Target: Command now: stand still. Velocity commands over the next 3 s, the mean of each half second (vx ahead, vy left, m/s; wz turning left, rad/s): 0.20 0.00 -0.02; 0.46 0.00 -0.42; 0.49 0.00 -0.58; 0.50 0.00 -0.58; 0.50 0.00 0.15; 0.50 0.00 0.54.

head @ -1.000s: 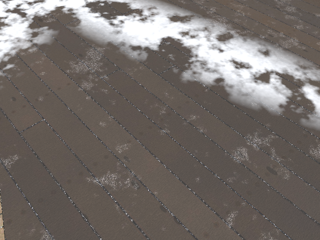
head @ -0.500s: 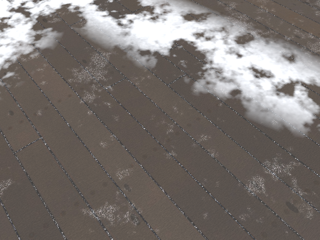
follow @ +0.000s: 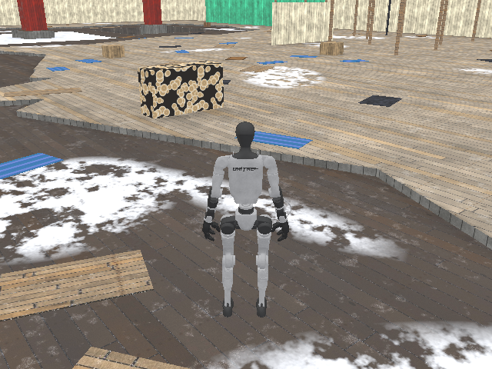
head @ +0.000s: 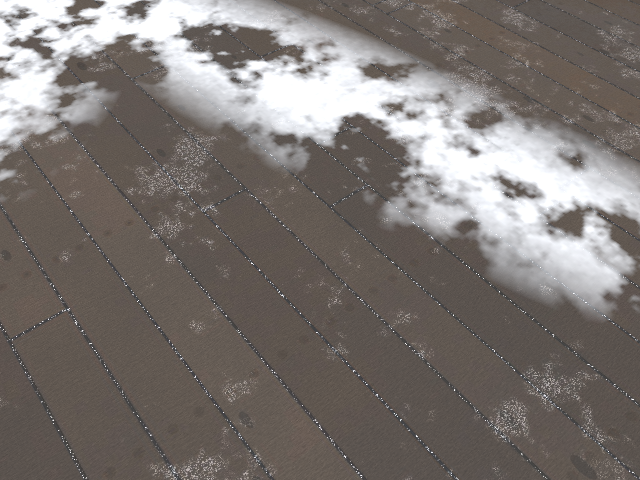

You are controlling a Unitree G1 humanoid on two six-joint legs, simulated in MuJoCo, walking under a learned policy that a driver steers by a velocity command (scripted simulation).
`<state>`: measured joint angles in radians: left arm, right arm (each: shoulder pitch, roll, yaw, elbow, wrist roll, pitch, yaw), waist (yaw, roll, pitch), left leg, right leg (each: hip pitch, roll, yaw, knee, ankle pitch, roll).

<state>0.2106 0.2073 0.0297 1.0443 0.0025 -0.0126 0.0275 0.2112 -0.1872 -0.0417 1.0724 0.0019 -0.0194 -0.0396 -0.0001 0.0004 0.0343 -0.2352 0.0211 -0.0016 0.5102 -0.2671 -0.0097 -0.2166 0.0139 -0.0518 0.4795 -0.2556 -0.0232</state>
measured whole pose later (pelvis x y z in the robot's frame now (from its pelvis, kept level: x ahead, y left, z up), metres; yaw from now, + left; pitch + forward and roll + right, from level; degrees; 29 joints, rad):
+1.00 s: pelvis +0.33 -0.02 -0.02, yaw -16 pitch +1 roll -1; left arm 0.06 0.25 0.08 0.84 -0.01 -0.06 -0.04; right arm 0.33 -0.23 -0.04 0.98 0.03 -0.13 -0.01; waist -0.01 0.00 0.06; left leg -0.23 0.04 0.01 1.27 -0.42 0.01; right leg -0.45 0.10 -0.07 0.60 -0.16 -0.13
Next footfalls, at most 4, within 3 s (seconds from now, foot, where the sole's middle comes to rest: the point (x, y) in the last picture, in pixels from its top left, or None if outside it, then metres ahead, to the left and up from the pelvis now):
0.92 right None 0.44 -0.10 -0.77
1.40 left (339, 363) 0.77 -0.02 -0.77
1.92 right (502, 351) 0.80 -0.40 -0.77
2.50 left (513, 232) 1.18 -0.51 -0.77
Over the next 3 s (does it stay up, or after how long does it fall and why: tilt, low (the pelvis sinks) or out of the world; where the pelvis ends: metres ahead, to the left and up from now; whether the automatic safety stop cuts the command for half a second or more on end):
stays up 1.20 -0.65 -0.01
